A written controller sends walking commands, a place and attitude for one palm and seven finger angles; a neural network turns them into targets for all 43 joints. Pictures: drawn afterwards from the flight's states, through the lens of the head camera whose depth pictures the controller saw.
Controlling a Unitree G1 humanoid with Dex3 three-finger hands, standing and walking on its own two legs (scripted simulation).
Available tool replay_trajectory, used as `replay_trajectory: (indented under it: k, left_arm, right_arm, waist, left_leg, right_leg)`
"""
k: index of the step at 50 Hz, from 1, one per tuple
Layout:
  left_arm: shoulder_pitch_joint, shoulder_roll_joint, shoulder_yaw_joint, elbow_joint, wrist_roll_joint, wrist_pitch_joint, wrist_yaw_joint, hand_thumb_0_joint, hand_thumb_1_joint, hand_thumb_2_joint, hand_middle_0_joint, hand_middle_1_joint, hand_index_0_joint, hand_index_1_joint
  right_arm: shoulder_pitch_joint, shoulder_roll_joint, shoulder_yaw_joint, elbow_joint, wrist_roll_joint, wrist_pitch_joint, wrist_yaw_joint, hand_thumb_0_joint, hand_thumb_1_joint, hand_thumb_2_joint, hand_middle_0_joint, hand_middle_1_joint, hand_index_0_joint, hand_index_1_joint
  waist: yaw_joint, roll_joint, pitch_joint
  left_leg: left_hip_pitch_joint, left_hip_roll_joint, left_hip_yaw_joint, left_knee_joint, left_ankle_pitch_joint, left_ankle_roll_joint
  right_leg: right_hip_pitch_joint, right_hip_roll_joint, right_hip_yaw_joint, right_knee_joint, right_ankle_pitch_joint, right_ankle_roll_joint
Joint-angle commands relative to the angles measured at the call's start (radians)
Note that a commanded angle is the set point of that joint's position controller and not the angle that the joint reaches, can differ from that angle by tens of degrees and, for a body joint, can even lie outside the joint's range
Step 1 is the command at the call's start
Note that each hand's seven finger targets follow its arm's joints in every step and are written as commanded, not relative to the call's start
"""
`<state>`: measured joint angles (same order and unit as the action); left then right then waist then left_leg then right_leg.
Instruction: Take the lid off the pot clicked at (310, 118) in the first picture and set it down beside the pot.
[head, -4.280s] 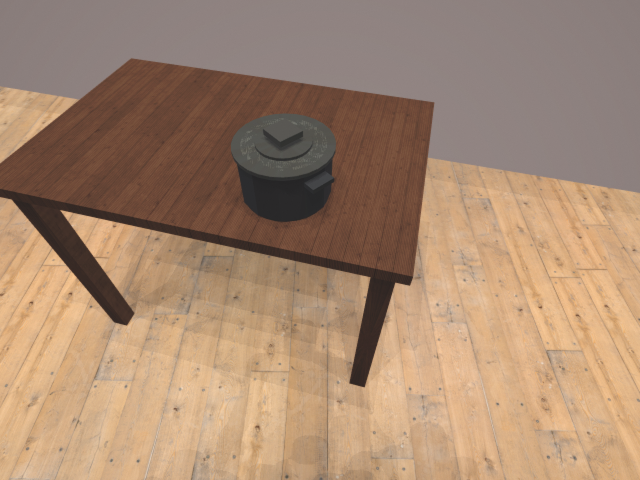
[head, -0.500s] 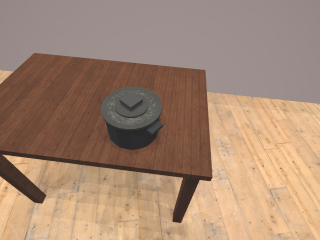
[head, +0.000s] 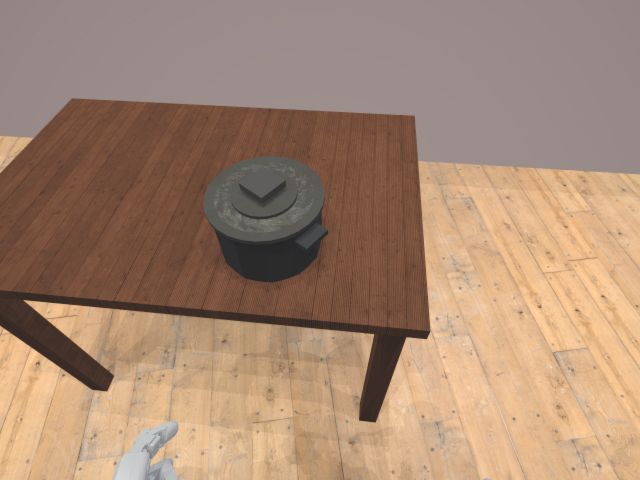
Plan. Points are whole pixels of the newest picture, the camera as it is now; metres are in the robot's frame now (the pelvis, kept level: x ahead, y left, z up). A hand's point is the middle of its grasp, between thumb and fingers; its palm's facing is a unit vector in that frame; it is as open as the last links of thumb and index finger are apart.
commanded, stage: lift the closed hand beside the body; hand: left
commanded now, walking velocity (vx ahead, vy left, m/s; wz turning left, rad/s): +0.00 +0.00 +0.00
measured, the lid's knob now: (262, 184) +0.54 +0.11 +0.04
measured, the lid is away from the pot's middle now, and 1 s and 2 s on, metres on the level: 0.00 0.00 0.00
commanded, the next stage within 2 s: raise the hand higher, near the body in 0.44 s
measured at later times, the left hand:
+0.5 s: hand out of the picture +0.13 +0.22 -0.07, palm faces +0.24 -0.91 -0.35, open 3.0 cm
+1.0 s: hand (124, 442) +0.17 +0.22 +0.01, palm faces +0.22 -0.89 -0.40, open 3.1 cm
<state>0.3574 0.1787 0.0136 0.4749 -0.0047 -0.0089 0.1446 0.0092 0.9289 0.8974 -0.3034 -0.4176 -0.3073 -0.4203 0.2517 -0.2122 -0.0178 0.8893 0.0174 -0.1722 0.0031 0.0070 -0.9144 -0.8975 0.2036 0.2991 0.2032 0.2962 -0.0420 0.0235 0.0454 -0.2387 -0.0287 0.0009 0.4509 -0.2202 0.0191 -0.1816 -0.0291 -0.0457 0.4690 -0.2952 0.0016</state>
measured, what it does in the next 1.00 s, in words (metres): stands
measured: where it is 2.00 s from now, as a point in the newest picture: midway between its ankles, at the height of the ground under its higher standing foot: outside the picture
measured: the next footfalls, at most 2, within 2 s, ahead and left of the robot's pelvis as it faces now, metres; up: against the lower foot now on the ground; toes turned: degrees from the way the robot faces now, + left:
none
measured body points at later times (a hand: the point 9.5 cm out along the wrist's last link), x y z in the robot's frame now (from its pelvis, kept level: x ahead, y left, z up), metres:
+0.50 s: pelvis +0.01 -0.01 +0.00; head +0.03 -0.02 +0.44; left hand +0.11 +0.26 -0.05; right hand +0.19 -0.24 -0.10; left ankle +0.01 +0.11 -0.74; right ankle -0.03 -0.12 -0.74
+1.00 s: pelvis +0.03 -0.01 +0.00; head +0.05 -0.03 +0.45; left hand +0.15 +0.27 +0.04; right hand +0.22 -0.24 -0.09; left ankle +0.01 +0.11 -0.74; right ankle -0.03 -0.12 -0.74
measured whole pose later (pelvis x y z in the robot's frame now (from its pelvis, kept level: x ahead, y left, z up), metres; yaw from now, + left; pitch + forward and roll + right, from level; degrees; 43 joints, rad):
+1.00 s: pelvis +0.03 -0.01 +0.00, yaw -1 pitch +2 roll +0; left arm 0.68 0.26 0.13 -0.18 -0.02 -0.01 0.09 0.01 0.90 0.90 -1.29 -1.50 -1.29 -1.50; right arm 0.17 -0.22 -0.03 0.62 0.01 -0.09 -0.05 0.01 -0.91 -0.90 0.20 0.30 0.20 0.30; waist 0.04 0.05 -0.02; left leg -0.22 -0.01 0.01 0.47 -0.28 0.01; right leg -0.15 -0.01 -0.04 0.44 -0.33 0.00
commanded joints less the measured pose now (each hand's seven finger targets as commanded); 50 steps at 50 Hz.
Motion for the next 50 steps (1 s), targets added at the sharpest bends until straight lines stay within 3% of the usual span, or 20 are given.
replay_trajectory:
  k: [1, 3, 5, 6, 10, 11, 14, 16, 18, 21, 22, 26, 31, 34, 36, 41, 42, 46, 47, 50]
  left_arm:
    - [0.316, 0.12, 0.12, -0.207, 0.018, -0.022, -0.013, 0.0, 0.9, 0.9, -0.64, -0.78, -0.64, -0.78]
    - [0.244, 0.123, 0.102, -0.311, 0.013, -0.025, -0.022, 0.0, 0.9, 0.9, -0.728, -0.876, -0.728, -0.876]
    - [0.195, 0.116, 0.113, -0.249, 0.004, -0.019, -0.027, 0.0, 0.9, 0.9, -0.816, -0.972, -0.816, -0.972]
    - [0.162, 0.154, 0.151, -0.249, 0.003, -0.022, -0.023, 0.0, 0.9, 0.9, -0.86, -1.02, -0.86, -1.02]
    - [0.082, 0.166, 0.127, -0.461, -0.018, -0.042, -0.025, 0.0, 0.9, 0.9, -1.036, -1.212, -1.036, -1.212]
    - [0.077, 0.181, 0.137, -0.475, -0.017, -0.036, -0.02, 0.0, 0.9, 0.9, -1.08, -1.26, -1.08, -1.26]
    - [0.082, 0.132, 0.102, -0.385, -0.021, -0.014, -0.024, 0.0, 0.9, 0.9, -1.212, -1.404, -1.212, -1.404]
    - [0.07, 0.19, 0.147, -0.439, -0.022, -0.018, -0.019, 0.0, 0.9, 0.9, -1.3, -1.5, -1.3, -1.5]
    - [0.102, 0.181, 0.139, -0.481, -0.024, -0.014, -0.018, 0.0, 0.9, 0.9, -1.3, -1.5, -1.3, -1.5]
    - [0.155, 0.199, 0.174, -0.435, -0.022, 0.001, -0.014, 0.0, 0.9, 0.9, -1.3, -1.5, -1.3, -1.5]
    - [0.17, 0.165, 0.148, -0.438, -0.022, 0.002, -0.018, 0.0, 0.9, 0.9, -1.3, -1.5, -1.3, -1.5]
    - [0.197, 0.22, 0.206, -0.456, -0.018, 0.004, -0.015, 0.0, 0.9, 0.9, -1.3, -1.5, -1.3, -1.5]
    - [0.255, 0.225, 0.211, -0.566, -0.018, -0.003, -0.016, 0.0, 0.9, 0.9, -1.3, -1.5, -1.3, -1.5]
    - [0.305, 0.176, 0.173, -0.586, -0.018, -0.008, -0.023, 0.0, 0.9, 0.9, -1.3, -1.5, -1.3, -1.5]
    - [0.33, 0.223, 0.222, -0.622, -0.017, -0.014, -0.022, 0.0, 0.9, 0.9, -1.3, -1.5, -1.3, -1.5]
    - [0.357, 0.226, 0.223, -0.746, -0.016, -0.034, -0.031, 0.0, 0.9, 0.9, -1.3, -1.5, -1.3, -1.5]
    - [0.385, 0.184, 0.188, -0.75, -0.02, -0.037, -0.037, 0.0, 0.9, 0.9, -1.3, -1.5, -1.3, -1.5]
    - [0.371, 0.24, 0.239, -0.829, -0.017, -0.055, -0.039, 0.0, 0.9, 0.9, -1.3, -1.5, -1.3, -1.5]
    - [0.388, 0.205, 0.209, -0.852, -0.021, -0.06, -0.045, 0.0, 0.9, 0.9, -1.3, -1.5, -1.3, -1.5]
    - [0.367, 0.22, 0.224, -0.879, -0.019, -0.068, -0.047, 0.0, 0.9, 0.9, -1.3, -1.5, -1.3, -1.5]
  right_arm:
    - [-0.116, -0.137, -0.071, -0.249, -0.008, -0.015, 0.008, 0.0, -0.9, -0.9, 0.2, 0.3, 0.2, 0.3]
    - [-0.139, -0.133, -0.062, -0.311, -0.002, 0.007, 0.005, 0.0, -0.9, -0.9, 0.2, 0.3, 0.2, 0.3]
    - [-0.158, -0.136, -0.056, -0.348, 0.008, 0.036, -0.007, 0.0, -0.9, -0.9, 0.2, 0.3, 0.2, 0.3]
    - [-0.156, -0.143, -0.057, -0.359, 0.013, 0.049, -0.017, 0.0, -0.9, -0.9, 0.2, 0.3, 0.2, 0.3]
    - [-0.141, -0.138, -0.041, -0.423, 0.004, 0.048, -0.039, 0.0, -0.9, -0.9, 0.2, 0.3, 0.2, 0.3]
    - [-0.133, -0.138, -0.039, -0.424, 0.004, 0.05, -0.043, 0.0, -0.9, -0.9, 0.2, 0.3, 0.2, 0.3]
    - [-0.133, -0.144, -0.035, -0.424, 0.002, 0.061, -0.052, 0.0, -0.9, -0.9, 0.2, 0.3, 0.2, 0.3]
    - [-0.127, -0.151, -0.038, -0.426, 0.001, 0.062, -0.056, 0.0, -0.9, -0.9, 0.2, 0.3, 0.2, 0.3]
    - [-0.132, -0.142, -0.032, -0.427, -0.003, 0.053, -0.058, 0.0, -0.9, -0.9, 0.2, 0.3, 0.2, 0.3]
    - [-0.136, -0.143, -0.034, -0.407, -0.002, 0.059, -0.061, 0.0, -0.9, -0.9, 0.2, 0.3, 0.2, 0.3]
    - [-0.134, -0.135, -0.032, -0.408, -0.002, 0.057, -0.061, 0.0, -0.9, -0.9, 0.2, 0.3, 0.2, 0.3]
    - [-0.144, -0.137, -0.036, -0.391, -0.003, 0.057, -0.061, 0.0, -0.9, -0.9, 0.2, 0.3, 0.2, 0.3]
    - [-0.152, -0.123, -0.036, -0.387, -0.002, 0.038, -0.06, 0.0, -0.9, -0.9, 0.2, 0.3, 0.2, 0.3]
    - [-0.151, -0.115, -0.041, -0.389, 0.0, 0.031, -0.06, 0.0, -0.9, -0.9, 0.2, 0.3, 0.2, 0.3]
    - [-0.159, -0.117, -0.045, -0.387, 0.001, 0.031, -0.061, 0.0, -0.9, -0.9, 0.2, 0.3, 0.2, 0.3]
    - [-0.154, -0.111, -0.045, -0.398, 0.0, 0.023, -0.062, 0.0, -0.9, -0.9, 0.2, 0.3, 0.2, 0.3]
    - [-0.158, -0.103, -0.045, -0.405, 0.002, 0.022, -0.064, 0.0, -0.9, -0.9, 0.2, 0.3, 0.2, 0.3]
    - [-0.157, -0.108, -0.046, -0.409, -0.002, 0.024, -0.065, 0.0, -0.9, -0.9, 0.2, 0.3, 0.2, 0.3]
    - [-0.158, -0.099, -0.043, -0.418, 0.001, 0.023, -0.065, 0.0, -0.9, -0.9, 0.2, 0.3, 0.2, 0.3]
    - [-0.159, -0.105, -0.042, -0.417, -0.004, 0.025, -0.067, 0.0, -0.9, -0.9, 0.2, 0.3, 0.2, 0.3]
  waist:
    - [0.087, -0.064, -0.179]
    - [0.055, -0.011, -0.135]
    - [0.033, -0.099, -0.017]
    - [0.031, -0.099, -0.005]
    - [0.038, 0.052, -0.149]
    - [0.032, 0.064, -0.134]
    - [0.018, -0.055, -0.081]
    - [0.034, -0.009, -0.122]
    - [0.044, 0.032, -0.153]
    - [0.051, -0.013, -0.12]
    - [0.05, -0.023, -0.115]
    - [0.066, -0.033, -0.142]
    - [0.079, 0.004, -0.161]
    - [0.072, -0.022, -0.148]
    - [0.085, -0.039, -0.153]
    - [0.089, -0.004, -0.165]
    - [0.084, -0.02, -0.148]
    - [0.096, 0.007, -0.16]
    - [0.091, -0.003, -0.148]
    - [0.092, -0.002, -0.153]
  left_leg:
    - [0.049, 0.022, -0.015, -0.025, 0.205, -0.004]
    - [0.027, 0.013, -0.003, -0.017, 0.139, -0.003]
    - [-0.031, 0.012, 0.001, -0.011, 0.022, 0.002]
    - [-0.036, 0.011, 0.002, -0.007, -0.014, 0.003]
    - [0.064, 0.007, 0.01, 0.005, 0.021, 0.01]
    - [0.066, 0.01, 0.004, 0.008, 0.021, 0.007]
    - [0.042, 0.007, 0.0, 0.024, 0.03, 0.017]
    - [0.068, 0.008, -0.003, 0.022, 0.057, 0.015]
    - [0.089, 0.007, -0.001, 0.019, 0.101, 0.017]
    - [0.075, 0.011, -0.007, 0.021, 0.136, 0.015]
    - [0.072, 0.011, -0.004, 0.019, 0.149, 0.016]
    - [0.085, 0.014, -0.008, 0.026, 0.193, 0.019]
    - [0.109, 0.018, -0.009, 0.02, 0.249, 0.02]
    - [0.114, 0.026, -0.007, 0.02, 0.259, 0.023]
    - [0.12, 0.028, -0.008, 0.017, 0.283, 0.023]
    - [0.148, 0.035, -0.008, 0.014, 0.364, 0.022]
    - [0.15, 0.039, 0.001, 0.018, 0.368, 0.024]
    - [0.17, 0.04, -0.003, 0.01, 0.392, 0.021]
    - [0.165, 0.043, 0.001, 0.008, 0.385, 0.02]
    - [0.182, 0.044, 0.002, 0.008, 0.401, 0.024]
  right_leg:
    - [0.002, 0.02, -0.023, -0.058, 0.202, -0.024]
    - [-0.045, 0.019, -0.014, -0.064, 0.157, -0.023]
    - [-0.138, 0.021, -0.014, -0.078, 0.067, -0.015]
    - [-0.156, 0.019, -0.008, -0.091, 0.032, -0.014]
    - [-0.115, 0.016, 0.017, -0.077, 0.063, -0.018]
    - [-0.133, 0.02, 0.012, -0.08, 0.067, -0.019]
    - [-0.154, 0.021, 0.007, -0.072, 0.106, -0.012]
    - [-0.128, 0.018, 0.009, -0.068, 0.128, -0.017]
    - [-0.1, 0.017, 0.009, -0.061, 0.173, -0.02]
    - [-0.098, 0.018, -0.001, -0.059, 0.211, -0.019]
    - [-0.091, 0.019, -0.008, -0.052, 0.228, -0.017]
    - [-0.075, 0.019, -0.007, -0.052, 0.265, -0.016]
    - [-0.052, 0.018, -0.012, -0.054, 0.294, -0.018]
    - [-0.061, 0.019, -0.019, -0.054, 0.296, -0.011]
    - [-0.046, 0.02, -0.019, -0.058, 0.32, -0.012]
    - [-0.032, 0.02, -0.021, -0.062, 0.35, -0.01]
    - [-0.035, 0.017, -0.023, -0.063, 0.363, -0.005]
    - [-0.028, 0.019, -0.021, -0.071, 0.369, -0.005]
    - [-0.023, 0.016, -0.025, -0.071, 0.362, -0.004]
    - [-0.03, 0.019, -0.02, -0.079, 0.379, -0.001]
